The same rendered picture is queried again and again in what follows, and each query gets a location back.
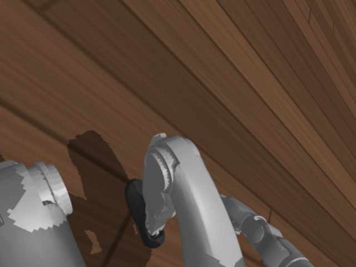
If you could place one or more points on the right robot hand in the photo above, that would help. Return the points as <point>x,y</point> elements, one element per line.
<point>237,211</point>

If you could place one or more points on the right robot foot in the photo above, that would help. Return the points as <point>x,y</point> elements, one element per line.
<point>137,207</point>

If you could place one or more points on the right robot arm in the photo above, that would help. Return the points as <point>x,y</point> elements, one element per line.
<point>267,240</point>

